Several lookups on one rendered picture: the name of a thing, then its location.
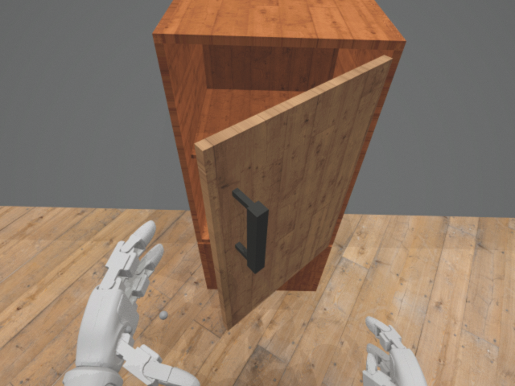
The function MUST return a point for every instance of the robot left hand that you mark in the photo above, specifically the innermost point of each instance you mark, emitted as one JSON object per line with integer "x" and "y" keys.
{"x": 112, "y": 307}

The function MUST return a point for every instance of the robot left forearm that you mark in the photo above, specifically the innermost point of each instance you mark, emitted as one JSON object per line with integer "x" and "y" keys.
{"x": 92, "y": 376}

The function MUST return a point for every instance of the handle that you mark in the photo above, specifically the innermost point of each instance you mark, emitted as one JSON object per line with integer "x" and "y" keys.
{"x": 257, "y": 221}

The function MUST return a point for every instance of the cupboard door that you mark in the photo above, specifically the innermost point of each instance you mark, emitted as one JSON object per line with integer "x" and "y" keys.
{"x": 297, "y": 158}

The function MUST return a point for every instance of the robot right hand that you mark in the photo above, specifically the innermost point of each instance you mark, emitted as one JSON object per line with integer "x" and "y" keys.
{"x": 399, "y": 368}

